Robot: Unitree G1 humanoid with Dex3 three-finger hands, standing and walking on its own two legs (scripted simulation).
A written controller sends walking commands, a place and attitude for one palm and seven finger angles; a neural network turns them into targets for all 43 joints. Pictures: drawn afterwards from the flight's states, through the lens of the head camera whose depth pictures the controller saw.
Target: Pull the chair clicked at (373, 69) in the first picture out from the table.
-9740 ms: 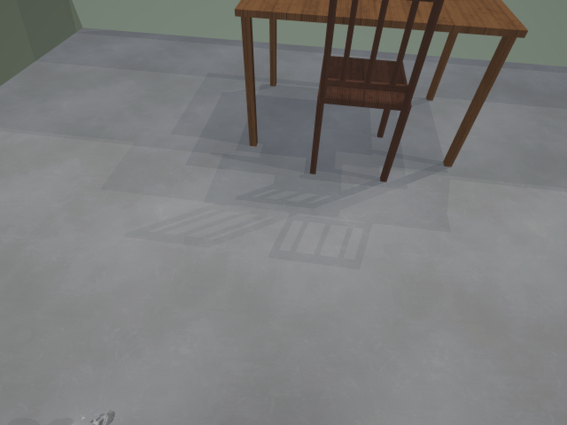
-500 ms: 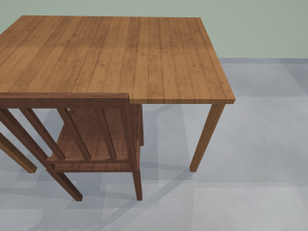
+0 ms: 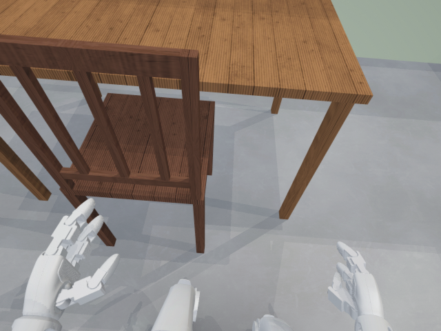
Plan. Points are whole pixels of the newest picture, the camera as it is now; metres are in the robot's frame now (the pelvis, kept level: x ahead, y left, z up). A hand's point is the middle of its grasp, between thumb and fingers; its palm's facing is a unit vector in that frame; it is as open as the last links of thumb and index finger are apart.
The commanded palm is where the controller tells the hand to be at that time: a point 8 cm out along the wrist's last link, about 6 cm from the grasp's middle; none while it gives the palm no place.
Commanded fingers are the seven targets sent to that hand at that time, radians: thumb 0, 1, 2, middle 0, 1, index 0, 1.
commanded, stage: raise the hand toward the chair's back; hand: left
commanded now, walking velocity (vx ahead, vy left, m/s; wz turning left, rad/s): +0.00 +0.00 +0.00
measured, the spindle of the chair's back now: (108, 133) +0.47 +0.30 +0.04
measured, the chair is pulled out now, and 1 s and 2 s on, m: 0.00 0.00 0.00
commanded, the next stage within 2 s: aim the fingers beside a spindle in 1.58 s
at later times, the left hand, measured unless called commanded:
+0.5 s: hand (96, 247) +0.22 +0.23 +0.06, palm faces +0.02 -1.00 -0.04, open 14.5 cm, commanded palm +0.20 +0.28 +0.07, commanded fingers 0.00 -0.31 0.38 -0.08 -0.11 -0.08 -0.11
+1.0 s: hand (94, 233) +0.24 +0.23 +0.07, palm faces +0.02 -1.00 -0.06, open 16.9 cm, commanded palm +0.22 +0.28 +0.08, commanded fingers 0.00 -0.50 0.30 -0.06 -0.08 -0.06 -0.08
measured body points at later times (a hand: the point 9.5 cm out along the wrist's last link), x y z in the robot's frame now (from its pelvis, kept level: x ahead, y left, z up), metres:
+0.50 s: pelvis +0.00 +0.03 +0.01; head +0.07 +0.05 +0.46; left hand +0.22 +0.28 +0.06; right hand +0.17 -0.22 -0.06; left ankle +0.10 +0.14 -0.62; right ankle -0.01 -0.13 -0.62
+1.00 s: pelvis +0.00 +0.02 +0.02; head +0.06 +0.04 +0.47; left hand +0.23 +0.28 +0.08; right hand +0.18 -0.20 -0.05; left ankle +0.10 +0.14 -0.62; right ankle -0.01 -0.13 -0.62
